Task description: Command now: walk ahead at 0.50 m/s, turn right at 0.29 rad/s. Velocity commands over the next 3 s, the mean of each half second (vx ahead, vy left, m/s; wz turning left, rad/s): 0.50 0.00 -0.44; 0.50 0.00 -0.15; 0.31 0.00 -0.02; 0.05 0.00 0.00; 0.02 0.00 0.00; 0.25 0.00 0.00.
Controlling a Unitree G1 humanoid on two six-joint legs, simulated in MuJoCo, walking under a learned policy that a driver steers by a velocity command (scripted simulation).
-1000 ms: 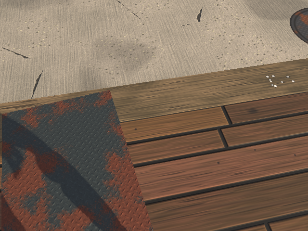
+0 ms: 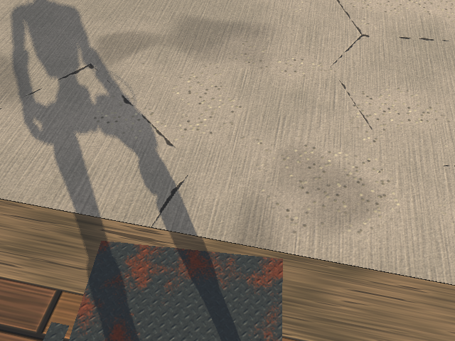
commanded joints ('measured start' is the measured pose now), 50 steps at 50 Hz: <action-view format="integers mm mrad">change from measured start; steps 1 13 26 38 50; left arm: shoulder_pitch -129 159 299 279 -49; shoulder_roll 33 176 152 165 72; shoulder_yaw -7 55 34 18 -27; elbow -89 -19 -4 -44 -141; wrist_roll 5 -16 -18 3 16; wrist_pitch -16 -13 -50 -59 -24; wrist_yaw -5 24 36 37 -5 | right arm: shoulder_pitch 51 -124 -388 -38 -1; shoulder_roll -99 -140 -88 -221 -157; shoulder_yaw -8 -9 18 -38 -17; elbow -18 -170 -300 -212 -109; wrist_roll -2 0 -20 -1 17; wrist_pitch -14 -31 46 29 -7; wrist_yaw -15 6 30 13 25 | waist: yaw -24 86 109 -18 10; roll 97 53 -18 142 116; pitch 77 -69 -6 -163 26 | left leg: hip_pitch -21 -815 -738 36 -215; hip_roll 290 154 197 502 264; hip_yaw -24 -179 -76 -747 -188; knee -34 1260 572 111 -60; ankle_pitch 626 -94 251 -165 339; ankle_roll -22 -67 -157 173 76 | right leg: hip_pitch -18 743 646 65 88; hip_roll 32 -214 -3 138 -8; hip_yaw -71 521 204 108 -31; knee -108 -589 -616 484 -82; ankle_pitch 49 -139 327 -422 -23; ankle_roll -19 -372 -164 -58 25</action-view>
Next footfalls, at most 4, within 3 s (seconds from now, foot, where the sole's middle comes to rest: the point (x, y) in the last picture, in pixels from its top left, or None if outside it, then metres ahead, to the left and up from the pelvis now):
0.18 right None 0.25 -0.08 -0.78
0.70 left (225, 303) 0.60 -0.01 -0.78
1.24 right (308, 246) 0.81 -0.29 -0.79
1.64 left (252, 226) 0.91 -0.11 -0.82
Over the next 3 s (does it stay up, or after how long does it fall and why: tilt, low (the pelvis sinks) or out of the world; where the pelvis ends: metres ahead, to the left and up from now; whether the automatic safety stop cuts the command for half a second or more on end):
stays up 0.92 -0.26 -0.05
